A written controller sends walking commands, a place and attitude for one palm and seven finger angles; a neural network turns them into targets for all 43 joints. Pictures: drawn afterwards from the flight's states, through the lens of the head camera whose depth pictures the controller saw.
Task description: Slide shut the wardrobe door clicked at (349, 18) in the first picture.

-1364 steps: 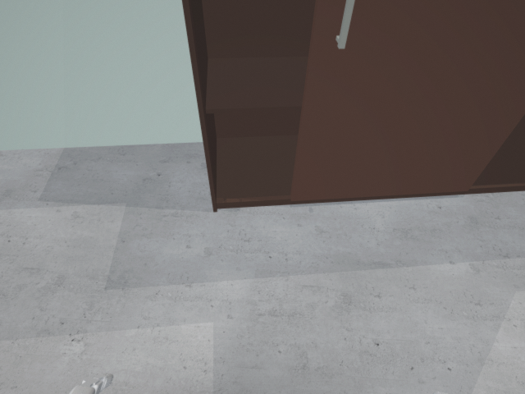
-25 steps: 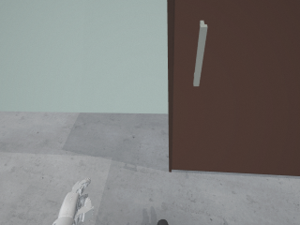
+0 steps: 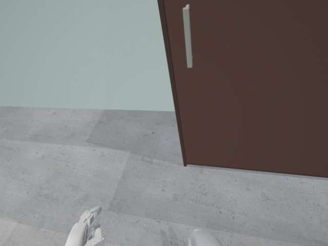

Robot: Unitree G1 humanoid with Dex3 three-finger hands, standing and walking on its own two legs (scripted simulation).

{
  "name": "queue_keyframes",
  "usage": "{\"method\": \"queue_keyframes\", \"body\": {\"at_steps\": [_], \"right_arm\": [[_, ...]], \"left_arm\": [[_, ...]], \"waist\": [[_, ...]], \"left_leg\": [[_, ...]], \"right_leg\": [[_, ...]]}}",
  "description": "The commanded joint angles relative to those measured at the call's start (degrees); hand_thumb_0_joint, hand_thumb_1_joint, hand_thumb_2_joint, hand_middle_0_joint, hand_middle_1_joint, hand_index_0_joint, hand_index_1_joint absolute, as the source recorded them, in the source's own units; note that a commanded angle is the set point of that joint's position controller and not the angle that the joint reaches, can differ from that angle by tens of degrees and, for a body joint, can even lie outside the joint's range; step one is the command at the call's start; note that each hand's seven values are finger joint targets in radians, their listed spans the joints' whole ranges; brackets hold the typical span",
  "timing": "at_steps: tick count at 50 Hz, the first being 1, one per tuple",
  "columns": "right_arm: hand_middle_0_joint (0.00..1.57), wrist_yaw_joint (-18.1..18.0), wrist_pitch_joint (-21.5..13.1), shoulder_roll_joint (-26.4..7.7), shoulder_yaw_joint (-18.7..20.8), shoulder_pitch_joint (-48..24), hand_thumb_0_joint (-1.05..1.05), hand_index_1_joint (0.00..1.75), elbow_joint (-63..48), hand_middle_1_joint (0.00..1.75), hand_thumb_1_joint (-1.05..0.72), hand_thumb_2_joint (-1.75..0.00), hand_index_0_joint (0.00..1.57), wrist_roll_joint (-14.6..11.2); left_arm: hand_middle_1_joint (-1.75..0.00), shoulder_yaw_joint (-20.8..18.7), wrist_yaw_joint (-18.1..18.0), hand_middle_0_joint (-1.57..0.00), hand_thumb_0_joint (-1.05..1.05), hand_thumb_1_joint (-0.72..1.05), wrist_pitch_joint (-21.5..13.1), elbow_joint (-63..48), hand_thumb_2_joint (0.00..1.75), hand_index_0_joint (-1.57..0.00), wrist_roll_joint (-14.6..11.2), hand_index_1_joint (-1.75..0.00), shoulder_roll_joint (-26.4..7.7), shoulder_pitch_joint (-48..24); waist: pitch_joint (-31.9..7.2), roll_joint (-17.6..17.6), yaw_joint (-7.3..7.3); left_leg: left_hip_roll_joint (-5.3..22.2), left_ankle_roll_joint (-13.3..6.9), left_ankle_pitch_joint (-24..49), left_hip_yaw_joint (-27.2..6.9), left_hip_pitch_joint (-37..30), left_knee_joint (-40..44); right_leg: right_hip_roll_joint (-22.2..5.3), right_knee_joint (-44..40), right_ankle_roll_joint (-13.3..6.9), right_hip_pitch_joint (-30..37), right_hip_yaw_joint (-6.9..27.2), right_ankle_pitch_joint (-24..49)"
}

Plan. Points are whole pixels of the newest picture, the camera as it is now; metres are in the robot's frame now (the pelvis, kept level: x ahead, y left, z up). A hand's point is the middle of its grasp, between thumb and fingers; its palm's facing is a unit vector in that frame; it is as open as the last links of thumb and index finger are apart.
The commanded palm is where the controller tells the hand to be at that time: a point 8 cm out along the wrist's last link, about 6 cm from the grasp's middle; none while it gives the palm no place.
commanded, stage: stop stepping back and stand still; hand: right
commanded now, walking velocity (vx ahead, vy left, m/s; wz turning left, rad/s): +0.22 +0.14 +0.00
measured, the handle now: (188, 37) +0.75 -0.11 +0.17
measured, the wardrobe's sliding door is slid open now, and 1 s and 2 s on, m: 0.00 0.00 0.00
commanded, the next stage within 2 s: let the arm hang, fingers relaxed in 1.68 s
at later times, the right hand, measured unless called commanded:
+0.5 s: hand out of the picture -0.03 -0.38 +0.23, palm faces +0.61 +0.67 -0.42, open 7.4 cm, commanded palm -0.07 -0.39 +0.19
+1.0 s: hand out of the picture -0.07 -0.39 +0.19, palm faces +0.64 +0.61 -0.46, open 7.4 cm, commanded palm -0.12 -0.39 +0.19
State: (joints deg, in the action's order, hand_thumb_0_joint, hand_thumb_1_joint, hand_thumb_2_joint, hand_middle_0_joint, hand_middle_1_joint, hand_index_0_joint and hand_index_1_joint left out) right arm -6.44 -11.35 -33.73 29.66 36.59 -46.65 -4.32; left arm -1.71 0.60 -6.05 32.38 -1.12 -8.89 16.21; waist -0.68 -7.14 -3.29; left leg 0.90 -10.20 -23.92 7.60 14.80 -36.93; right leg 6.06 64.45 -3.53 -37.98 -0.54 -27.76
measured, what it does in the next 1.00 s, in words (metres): walks backwards: left foot, then right foot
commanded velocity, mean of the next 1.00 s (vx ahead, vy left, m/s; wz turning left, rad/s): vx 0.21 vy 0.08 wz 0.00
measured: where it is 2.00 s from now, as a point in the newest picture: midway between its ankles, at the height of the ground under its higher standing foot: outside the picture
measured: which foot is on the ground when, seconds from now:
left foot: up 0.00-0.00, down 0.02-0.14, up 0.16-0.30, down 0.32-0.58, up 0.60-0.84, down 0.86-1.00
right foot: up 0.00-0.10, down 0.12-0.30, up 0.32-0.58, down 0.60-0.86, up 0.88-1.00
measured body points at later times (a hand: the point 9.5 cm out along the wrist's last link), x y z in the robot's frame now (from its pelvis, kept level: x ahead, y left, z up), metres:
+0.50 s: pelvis -0.18 -0.07 +0.02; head -0.22 -0.09 +0.47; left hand -0.04 +0.14 -0.08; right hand -0.07 -0.41 +0.25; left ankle -0.16 +0.01 -0.72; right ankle -0.18 -0.19 -0.64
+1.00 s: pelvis -0.22 -0.08 +0.01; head -0.21 -0.06 +0.45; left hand -0.03 +0.14 -0.11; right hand -0.11 -0.42 +0.21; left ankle -0.19 +0.05 -0.73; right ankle -0.22 -0.21 -0.66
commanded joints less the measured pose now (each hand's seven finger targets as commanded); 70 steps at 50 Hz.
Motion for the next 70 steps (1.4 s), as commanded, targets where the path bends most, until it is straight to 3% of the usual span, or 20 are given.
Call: {"method": "queue_keyframes", "body": {"at_steps": [1, 2, 3, 4, 6, 9, 14, 15, 16, 18, 27, 29, 33, 38, 41, 43, 44, 53, 60, 70], "right_arm": [[0.2, 0.74, -3.45, -16.49, 10.65, -35.84, 0.0, 0.3, -7.86, 0.3, -0.9, -0.9, 0.2, -1.08], [0.2, -0.85, -3.02, -12.65, 7.54, -30.81, 0.0, 0.3, 12.16, 0.3, -0.9, -0.9, 0.2, 1.05], [0.2, -0.3, -0.08, -0.39, -4.09, -36.84, 0.0, 0.3, 21.15, 0.3, -0.9, -0.9, 0.2, 1.71], [0.2, -0.58, 1.1, -1.1, -4.6, -41.23, 0.0, 0.3, 20.13, 0.3, -0.9, -0.9, 0.2, 2.73], [0.2, -1.29, 0.24, -9.7, 2.46, -40.63, 0.0, 0.3, 9.38, 0.3, -0.9, -0.9, 0.2, 2.38], [0.2, 1.82, -2.73, -7.61, 3.27, -34.18, 0.0, 0.3, -3.79, 0.3, -0.9, -0.9, 0.2, 1.29], [0.2, 0.05, -3.02, -4.05, 1.9, -15.62, 0.0, 0.3, -9.6, 0.3, -0.9, -0.9, 0.2, 2.66], [0.2, -0.34, -1.72, -5.08, 3.63, -12.83, 0.0, 0.3, -6.76, 0.3, -0.9, -0.9, 0.2, 2.77], [0.2, -1.1, -1.49, -3.98, 4.19, -12.88, 0.0, 0.3, -1.82, 0.3, -0.9, -0.9, 0.2, 2.1], [0.2, -1.08, -2.81, -10.62, 11.66, -17.81, 0.0, 0.3, 2.52, 0.3, -0.9, -0.9, 0.2, 0.24], [0.2, -3.66, -0.27, 6.67, -8.03, -22.78, 0.0, 0.3, 19.69, 0.3, -0.9, -0.9, 0.2, 1.49], [0.2, -3.55, -0.76, 7.31, -10.34, -25.02, 0.0, 0.3, 14.69, 0.3, -0.9, -0.9, 0.2, 2.28], [0.2, -2.26, -3.7, -3.11, -0.45, -21.21, 0.0, 0.3, 1.9, 0.3, -0.9, -0.9, 0.2, 3.17], [0.2, -3.6, -4.31, -3.09, 4.37, -8.43, 0.0, 0.3, -2.99, 0.3, -0.9, -0.9, 0.2, 3.06], [0.2, -4.23, -1.79, 0.68, 3.25, -5.85, 0.0, 0.3, 8.29, 0.3, -0.9, -0.9, 0.2, 2.97], [0.2, -4.18, -0.68, -1.6, 4.12, -9.37, 0.0, 0.3, 13.51, 0.3, -0.9, -0.9, 0.2, 2.71], [0.2, -3.79, -1.68, -2.32, 4.07, -13.81, 0.0, 0.3, 13.21, 0.3, -0.9, -0.9, 0.2, 2.38], [0.2, -4.68, -3.96, 1.86, -3.09, -19.23, 0.0, 0.3, 8.95, 0.3, -0.9, -0.9, 0.2, 2.92], [0.2, -4.78, -6.76, -4.01, 6.25, -9.78, 0.0, 0.3, -0.34, 0.3, -0.9, -0.9, 0.2, 3.73], [0.2, -3.48, -3.25, 1.56, 2.42, -3.23, 0.0, 0.3, 14.3, 0.3, -0.9, -0.9, 0.2, 1.4]], "left_arm": [[-0.3, 2.75, -0.82, -0.2, 0.0, 0.9, 1.06, -6.42, 0.9, -0.2, 4.88, -0.3, -6.04, -8.34], [-0.3, 2.1, -1.06, -0.2, 0.0, 0.9, 1.56, -6.09, 0.9, -0.2, 5.91, -0.3, -8.93, -6.78], [-0.3, -0.72, -0.32, -0.2, 0.0, 0.9, 2.5, -5.19, 0.9, -0.2, 3.71, -0.3, -10.38, -6.43], [-0.3, -3.29, -1.71, -0.2, 0.0, 0.9, 3.53, -4.46, 0.9, -0.2, 2.63, -0.3, -13.07, -9.89], [-0.3, -2.12, -4.29, -0.2, 0.0, 0.9, 1.27, -5.63, 0.9, -0.2, 1.44, -0.3, -12.92, -8.47], [-0.3, -3.09, 0.52, -0.2, 0.0, 0.9, 0.02, -8.38, 0.9, -0.2, 3.48, -0.3, -10.34, -14.37], [-0.3, -1.75, 2.02, -0.2, 0.0, 0.9, -0.82, -7.46, 0.9, -0.2, 3.08, -0.3, -7.61, -11.69], [-0.3, -1.53, 1.45, -0.2, 0.0, 0.9, 0.14, -7.56, 0.9, -0.2, 1.71, -0.3, -5.5, -12.13], [-0.3, -0.97, -0.5, -0.2, 0.0, 0.9, -0.3, -6.52, 0.9, -0.2, 0.48, -0.3, -7.35, -12.98], [-0.3, 0.49, -3.5, -0.2, 0.0, 0.9, -0.12, -2.23, 0.9, -0.2, 2.35, -0.3, -5.74, -7.26], [-0.3, -0.11, -7.01, -0.2, 0.0, 0.9, -3.57, -3.26, 0.9, -0.2, 1.97, -0.3, -8.99, -5.25], [-0.3, -0.77, -6.66, -0.2, 0.0, 0.9, -3.77, -5.27, 0.9, -0.2, 1.36, -0.3, -11.8, -6.32], [-0.3, -2.08, -3.72, -0.2, 0.0, 0.9, -3.16, -6.02, 0.9, -0.2, 1.03, -0.3, -10.25, -9.23], [-0.3, -2.05, -3.34, -0.2, 0.0, 0.9, -2.69, -5.78, 0.9, -0.2, 1.5, -0.3, -9.46, -9.9], [-0.3, -2.13, -4.26, -0.2, 0.0, 0.9, -0.62, -5.96, 0.9, -0.2, 1.1, -0.3, -8.04, -8.62], [-0.3, -2.49, -4.73, -0.2, 0.0, 0.9, -0.45, -6.84, 0.9, -0.2, 0.01, -0.3, -7.76, -10.84], [-0.3, -2.8, -5.09, -0.2, 0.0, 0.9, -1.59, -5.41, 0.9, -0.2, 0.15, -0.3, -9.56, -10.09], [-0.3, -1.05, -5.8, -0.2, 0.0, 0.9, -4.2, -2.84, 0.9, -0.2, 1.57, -0.3, -8.61, -11.23], [-0.3, -1.05, -4.01, -0.2, 0.0, 0.9, -4.46, -3.88, 0.9, -0.2, 1.83, -0.3, -8.49, -8.95], [-0.3, -1.67, -3.54, -0.2, 0.0, 0.9, -1.56, -4.91, 0.9, -0.2, -0.41, -0.3, -9.53, -7.37]], "waist": [[-0.69, 8.85, 7.62], [1.52, 8.5, 7.13], [-0.64, 7.91, 8.77], [1.85, 16.58, 5.85], [9.98, 30.49, 4.21], [4.83, 35.25, 3.07], [-4.13, 21.66, -1.36], [-0.88, -4.07, -0.77], [4.6, -5.11, 1.5], [-2.49, 6.39, 5.21], [-7.17, 0.08, 5.13], [-1.67, 18.26, 5.08], [3.83, 17.9, 3.98], [1.15, 29.68, 1.54], [-3.04, 15.66, 0.96], [0.77, -15.74, 1.69], [4.34, -10.51, 3.57], [-3.53, -5.76, 3.19], [0.1, 30.02, 2.78], [-6.03, -1.78, 4.53]], "left_leg": [[23.51, 8.95, -9.3, -17.02, 19.58, 7.53], [14.15, 16.26, -17.44, -2.35, 28.41, 2.33], [7.07, 8.04, -21.9, 3.19, 27.5, -4.05], [3.98, 6.32, -23.85, -0.09, 27.44, -12.02], [-3.06, 10.76, -19.71, 0.0, 23.2, -30.95], [-8.12, 11.22, -7.43, -4.62, 5.44, -49.66], [-2.94, 2.81, -16.0, -8.13, -19.27, 3.15], [10.43, -1.46, -27.52, -32.63, -4.42, 23.16], [19.1, -2.58, -30.21, -48.71, 5.95, 33.1], [15.73, -0.47, -12.2, -24.53, 10.66, 26.62], [4.99, 5.94, -8.17, -9.3, 4.43, 8.67], [-2.05, 10.54, -5.57, -2.6, 24.69, -15.84], [2.6, 10.32, 2.63, -9.4, 23.13, -33.84], [0.29, 9.15, 3.02, -1.69, -4.08, -9.85], [-1.92, 8.25, -3.39, -1.04, -16.25, 5.44], [17.84, -1.99, -12.64, -42.78, -10.06, 25.74], [21.46, -3.43, -2.43, -46.33, -4.59, 28.04], [9.96, 4.97, 8.4, -11.83, -1.06, 14.85], [0.93, 10.77, -3.19, -5.19, 3.74, -7.83], [9.86, 6.9, 32.23, -16.24, -6.7, 12.91]], "right_leg": [[-17.93, 5.07, -0.2, 8.54, 14.88, -3.49], [-12.5, -3.32, 24.24, 13.11, 4.8, 2.57], [-7.34, -13.01, 29.03, 17.13, -0.11, 4.54], [-5.83, -18.38, 8.52, 20.74, -3.66, -0.15], [-19.85, -44.91, -20.36, 2.65, 26.58, -27.04], [-22.57, -65.08, -3.15, -16.84, 42.83, -39.66], [-7.66, -21.83, 4.22, -14.04, 1.36, -16.42], [0.1, 8.98, 5.44, -12.11, -4.26, -6.37], [-1.93, 23.57, 4.59, -17.64, 4.06, -0.99], [-7.18, 25.06, 4.1, -5.8, 3.15, 10.39], [-6.8, -39.24, -0.24, 31.82, -8.71, 5.92], [-24.95, -48.7, -6.23, 41.35, 18.38, -4.82], [-30.88, -57.98, -11.42, 18.48, 25.56, -16.33], [-22.2, -53.46, -3.98, 6.41, 2.97, -12.85], [-16.62, -32.08, -0.24, 3.53, -3.6, -13.06], [-6.45, 4.59, 1.9, -8.79, -2.76, -8.15], [-7.63, 12.34, 2.28, -9.02, 2.16, -2.52], [-5.98, -35.27, 0.98, 26.31, -7.36, 13.29], [-21.97, -50.23, -5.95, 21.62, 12.34, 17.02], [-10.89, -35.54, 1.56, 23.09, -1.78, 19.81]]}}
